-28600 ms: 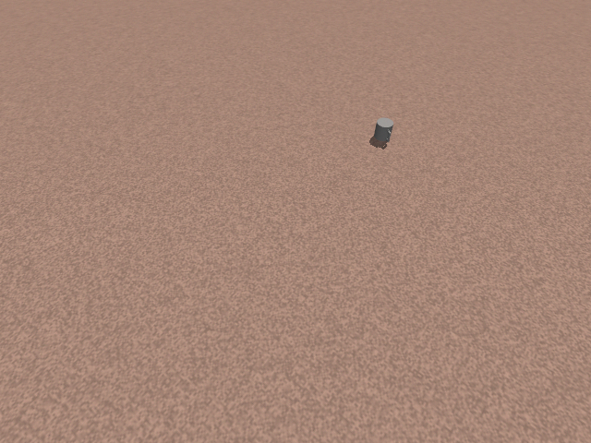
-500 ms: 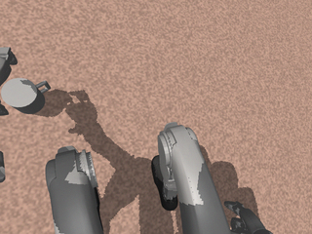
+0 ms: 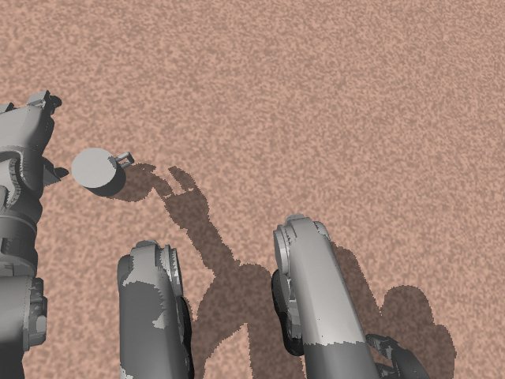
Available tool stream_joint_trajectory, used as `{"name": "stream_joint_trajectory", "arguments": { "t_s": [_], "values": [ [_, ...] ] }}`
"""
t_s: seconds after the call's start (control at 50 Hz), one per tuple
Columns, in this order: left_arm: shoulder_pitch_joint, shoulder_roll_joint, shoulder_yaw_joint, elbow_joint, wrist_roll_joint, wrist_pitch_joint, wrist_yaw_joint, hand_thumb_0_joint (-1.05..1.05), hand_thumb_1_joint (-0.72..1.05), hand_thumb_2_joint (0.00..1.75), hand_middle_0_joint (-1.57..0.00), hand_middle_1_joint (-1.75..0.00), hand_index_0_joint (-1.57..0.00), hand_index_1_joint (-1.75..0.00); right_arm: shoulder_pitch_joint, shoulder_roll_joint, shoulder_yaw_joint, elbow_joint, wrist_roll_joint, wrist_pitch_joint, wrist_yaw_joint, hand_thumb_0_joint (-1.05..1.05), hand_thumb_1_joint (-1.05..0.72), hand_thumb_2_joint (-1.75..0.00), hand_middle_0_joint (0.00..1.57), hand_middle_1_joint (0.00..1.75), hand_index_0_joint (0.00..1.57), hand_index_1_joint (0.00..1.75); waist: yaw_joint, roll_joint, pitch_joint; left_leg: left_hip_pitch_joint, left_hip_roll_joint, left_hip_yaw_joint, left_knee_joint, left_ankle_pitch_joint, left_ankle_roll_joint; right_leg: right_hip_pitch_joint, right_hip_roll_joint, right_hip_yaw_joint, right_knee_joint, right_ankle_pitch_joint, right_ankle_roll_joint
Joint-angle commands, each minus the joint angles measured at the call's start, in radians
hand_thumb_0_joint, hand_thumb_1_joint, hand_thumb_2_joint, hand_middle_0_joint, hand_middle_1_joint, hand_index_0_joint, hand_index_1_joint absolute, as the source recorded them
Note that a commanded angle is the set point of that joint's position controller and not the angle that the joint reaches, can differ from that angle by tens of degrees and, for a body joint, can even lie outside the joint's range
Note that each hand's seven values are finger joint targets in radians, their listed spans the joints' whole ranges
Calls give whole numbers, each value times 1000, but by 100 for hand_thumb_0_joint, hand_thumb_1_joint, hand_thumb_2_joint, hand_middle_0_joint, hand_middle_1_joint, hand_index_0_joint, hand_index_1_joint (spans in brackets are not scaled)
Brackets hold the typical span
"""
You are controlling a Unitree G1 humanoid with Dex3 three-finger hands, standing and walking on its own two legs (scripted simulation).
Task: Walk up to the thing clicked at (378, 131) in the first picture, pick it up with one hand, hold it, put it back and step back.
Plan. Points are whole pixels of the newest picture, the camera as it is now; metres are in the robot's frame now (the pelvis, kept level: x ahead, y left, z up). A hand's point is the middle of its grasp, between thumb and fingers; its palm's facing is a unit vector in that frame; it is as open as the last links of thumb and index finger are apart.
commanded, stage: home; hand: left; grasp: from above
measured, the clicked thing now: (107, 169) +0.51 +0.26 -0.35
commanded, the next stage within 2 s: none
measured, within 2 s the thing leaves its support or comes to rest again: neither
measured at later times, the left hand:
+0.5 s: hand (16, 272) +0.28 +0.21 +0.09, palm faces -0.09 -0.88 -0.48, open 7.4 cm
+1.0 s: hand out of the picture +0.23 +0.19 +0.27, palm faces +0.17 -0.96 -0.22, open 7.4 cm
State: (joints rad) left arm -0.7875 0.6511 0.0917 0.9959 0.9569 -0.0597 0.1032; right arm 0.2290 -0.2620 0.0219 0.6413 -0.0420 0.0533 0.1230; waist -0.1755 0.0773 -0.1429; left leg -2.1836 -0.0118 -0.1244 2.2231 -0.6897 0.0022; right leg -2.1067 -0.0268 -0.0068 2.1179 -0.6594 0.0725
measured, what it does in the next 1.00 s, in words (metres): rises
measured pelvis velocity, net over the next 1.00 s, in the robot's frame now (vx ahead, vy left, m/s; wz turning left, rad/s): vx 0.08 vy -0.01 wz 0.11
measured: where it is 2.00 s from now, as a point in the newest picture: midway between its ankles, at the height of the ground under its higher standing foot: (237, 341)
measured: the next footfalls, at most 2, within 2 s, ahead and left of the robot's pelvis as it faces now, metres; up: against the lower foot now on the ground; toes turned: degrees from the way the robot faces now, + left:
none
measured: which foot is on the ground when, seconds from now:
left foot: down 0.00-1.00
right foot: down 0.00-1.00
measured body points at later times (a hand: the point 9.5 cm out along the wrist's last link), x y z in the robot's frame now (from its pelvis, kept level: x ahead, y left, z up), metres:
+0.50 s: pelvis +0.01 -0.01 +0.18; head +0.14 +0.02 +0.61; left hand +0.29 +0.26 +0.12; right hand +0.24 -0.24 +0.09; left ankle +0.07 +0.12 -0.36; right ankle +0.10 -0.16 -0.36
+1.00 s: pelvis +0.08 -0.01 +0.32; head +0.11 +0.00 +0.76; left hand +0.21 +0.24 +0.29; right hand +0.25 -0.23 +0.25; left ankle +0.07 +0.12 -0.36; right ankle +0.10 -0.16 -0.36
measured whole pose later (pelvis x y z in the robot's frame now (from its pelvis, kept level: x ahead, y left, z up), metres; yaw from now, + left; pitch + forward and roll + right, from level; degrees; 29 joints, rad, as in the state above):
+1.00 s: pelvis +0.08 -0.01 +0.32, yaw +7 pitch +13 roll -3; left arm 0.49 0.22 0.04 -0.16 -0.07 0.48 0.05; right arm 0.31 -0.21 0.04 0.51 0.03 -0.18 -0.19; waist -0.05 0.06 -0.18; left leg -0.77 0.04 -0.07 1.06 -0.51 -0.02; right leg -0.73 -0.03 -0.05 0.97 -0.47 0.04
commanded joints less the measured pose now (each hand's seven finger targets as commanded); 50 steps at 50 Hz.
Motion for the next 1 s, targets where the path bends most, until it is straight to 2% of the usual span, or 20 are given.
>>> {"name": "stream_joint_trajectory", "arguments": {
  "t_s": [0.0,0.06,0.1,0.16,0.18,0.22,0.28,0.36,0.44,0.46,0.5,0.54,0.58,0.6,0.64,0.66,0.74,0.8,0.88,0.98],
  "values": [
    [-76,163,38,-360,-193,49,-30,0,71,84,-19,-28,-19,-28,122,-223,-108,-81,25,-6,-28,0,-90,-90,20,30,20,30,32,126,-696,615,0,41,-415,203,25,466,36,-94,-296,224,-98],
    [6,129,34,-514,-287,81,-59,0,90,90,-20,-30,-20,-30,82,-219,-120,-100,35,-10,-47,0,-90,-90,20,30,20,30,55,120,-680,694,10,32,-482,166,23,501,32,-85,-361,191,-101],
    [70,70,-2,-588,-345,100,-68,0,90,90,-20,-30,-20,-30,52,-206,-121,-119,42,-18,-60,0,-90,-90,20,30,20,30,55,127,-634,738,19,25,-542,128,19,523,32,-84,-404,166,-100],
    [146,46,12,-687,-426,131,-61,0,90,90,-20,-30,-20,-30,23,-192,-116,-134,51,-33,-80,0,-90,-90,20,30,20,30,67,106,-635,807,22,32,-596,148,16,599,27,-73,-471,179,-99],
    [175,33,6,-713,-450,143,-59,0,90,90,-20,-30,-20,-30,8,-189,-112,-142,54,-39,-87,0,-90,-90,20,30,20,30,74,111,-620,836,24,25,-631,131,14,613,25,-73,-493,165,-98],
    [239,-24,-19,-742,-497,165,-57,0,90,90,-20,-30,-20,-30,-16,-183,-111,-150,60,-56,-104,0,-90,-90,20,30,20,30,66,117,-570,885,29,16,-689,101,8,623,24,-71,-535,142,-97],
    [359,-55,-10,-811,-571,203,-43,0,90,90,-20,-30,-20,-30,-46,-166,-105,-167,67,-85,-126,0,-90,-90,20,30,20,30,85,89,-562,936,23,40,-736,104,9,729,25,-53,-626,136,-97],
    [483,-107,-7,-865,-692,256,-25,0,90,90,-20,-30,-20,-30,-94,-138,-83,-182,76,-118,-158,0,-90,-90,20,30,20,30,75,26,-453,963,18,42,-819,57,18,848,24,-32,-749,96,-88],
    [625,-145,-2,-933,-788,300,-16,0,90,90,-20,-30,-20,-30,-111,-122,-70,-213,81,-149,-185,0,-90,-90,20,30,20,30,81,26,-429,1065,17,47,-912,74,17,962,23,-21,-841,104,-86],
    [657,-143,16,-956,-814,314,-11,0,90,90,-20,-30,-20,-30,-113,-116,-66,-216,82,-154,-192,0,-90,-90,20,30,20,30,92,14,-419,1092,18,46,-938,78,17,995,23,-18,-870,109,-86],
    [699,-173,4,-998,-853,337,-5,0,90,90,-20,-30,-20,-30,-107,-102,-56,-221,84,-167,-204,0,-90,-90,20,30,20,30,87,17,-387,1133,19,52,-983,89,16,1047,25,-13,-925,119,-86],
    [762,-196,8,-1038,-886,361,0,0,90,90,-20,-30,-20,-30,-87,-92,-47,-229,85,-181,-219,0,-90,-90,20,30,20,30,90,14,-399,1196,20,49,-1023,143,14,1116,25,-18,-962,170,-85],
    [829,-230,-1,-1056,-915,388,0,0,90,90,-20,-30,-20,-30,-72,-83,-38,-226,86,-193,-236,0,-90,-90,20,30,20,30,94,21,-360,1248,23,47,-1068,184,9,1151,27,-21,-1001,206,-85],
    [855,-228,19,-1080,-930,400,1,0,90,90,-20,-30,-20,-30,-60,-83,-36,-232,85,-199,-245,0,-90,-90,20,30,20,30,100,17,-350,1279,24,45,-1094,195,8,1178,28,-22,-1027,215,-85],
    [901,-259,17,-1111,-959,418,-1,0,90,90,-20,-30,-20,-30,-51,-79,-28,-230,85,-215,-263,0,-90,-90,20,30,20,30,105,22,-325,1333,28,38,-1143,225,3,1219,30,-30,-1061,241,-85],
    [937,-279,6,-1126,-971,426,-4,0,90,90,-20,-30,-20,-30,-46,-73,-25,-230,82,-223,-271,0,-90,-90,20,30,20,30,99,25,-307,1350,28,36,-1160,258,1,1243,32,-34,-1077,270,-83],
    [1060,-298,22,-1215,-1009,458,-10,0,90,90,-20,-30,-20,-30,-15,-68,-21,-256,77,-249,-294,0,-90,-90,20,30,20,30,115,30,-274,1439,22,58,-1236,329,0,1361,37,-44,-1166,332,-79],
    [1170,-328,13,-1252,-1026,482,-19,0,90,90,-20,-30,-20,-30,1,-63,-20,-270,76,-264,-307,0,-90,-90,20,30,20,30,122,8,-223,1493,24,58,-1292,377,-2,1417,41,-56,-1219,368,-77],
    [1253,-337,7,-1306,-1023,493,-34,0,90,90,-20,-30,-20,-30,7,-59,-23,-283,70,-285,-318,0,-90,-90,20,30,20,30,128,-6,-175,1533,23,60,-1331,433,-2,1461,46,-70,-1259,407,-76],
    [1283,-343,-5,-1339,-1021,494,-60,0,90,90,-20,-30,-20,-30,7,-66,-34,-289,62,-307,-319,0,-90,-90,20,30,20,30,121,-37,-114,1546,14,81,-1355,425,6,1486,47,-80,-1307,395,-70]
  ]
}}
